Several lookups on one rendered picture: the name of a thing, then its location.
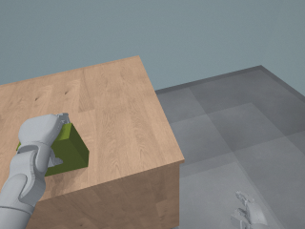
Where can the table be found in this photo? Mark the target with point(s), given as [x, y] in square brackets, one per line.
[133, 176]

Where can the right robot hand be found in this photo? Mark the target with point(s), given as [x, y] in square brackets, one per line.
[242, 219]

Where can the left robot hand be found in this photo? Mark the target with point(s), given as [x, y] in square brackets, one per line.
[44, 129]

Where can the robot left forearm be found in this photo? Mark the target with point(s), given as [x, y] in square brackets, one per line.
[25, 185]

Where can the sponge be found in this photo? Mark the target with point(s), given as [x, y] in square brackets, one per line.
[69, 147]

